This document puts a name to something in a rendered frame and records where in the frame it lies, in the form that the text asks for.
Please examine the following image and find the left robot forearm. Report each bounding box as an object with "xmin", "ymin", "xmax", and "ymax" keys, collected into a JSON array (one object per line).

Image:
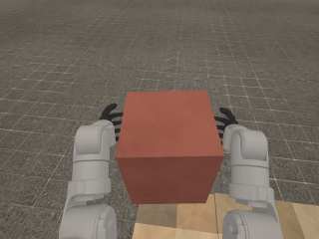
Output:
[{"xmin": 59, "ymin": 119, "xmax": 116, "ymax": 239}]

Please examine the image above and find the robot left upper arm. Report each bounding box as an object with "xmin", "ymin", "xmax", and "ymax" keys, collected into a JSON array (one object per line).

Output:
[{"xmin": 59, "ymin": 204, "xmax": 118, "ymax": 239}]

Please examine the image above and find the right robot hand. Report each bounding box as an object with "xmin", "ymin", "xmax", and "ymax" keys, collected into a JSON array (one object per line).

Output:
[{"xmin": 214, "ymin": 108, "xmax": 238, "ymax": 145}]

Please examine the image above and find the robot right upper arm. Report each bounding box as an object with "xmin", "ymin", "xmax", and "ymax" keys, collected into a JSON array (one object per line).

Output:
[{"xmin": 222, "ymin": 209, "xmax": 283, "ymax": 239}]

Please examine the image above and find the carton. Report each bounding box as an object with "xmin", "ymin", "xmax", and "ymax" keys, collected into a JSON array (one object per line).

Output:
[{"xmin": 116, "ymin": 90, "xmax": 225, "ymax": 204}]

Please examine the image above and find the right robot forearm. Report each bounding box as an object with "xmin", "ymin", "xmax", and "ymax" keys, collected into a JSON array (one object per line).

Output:
[{"xmin": 222, "ymin": 123, "xmax": 284, "ymax": 239}]

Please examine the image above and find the left robot hand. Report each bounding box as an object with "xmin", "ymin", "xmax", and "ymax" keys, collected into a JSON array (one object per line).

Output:
[{"xmin": 100, "ymin": 103, "xmax": 124, "ymax": 141}]

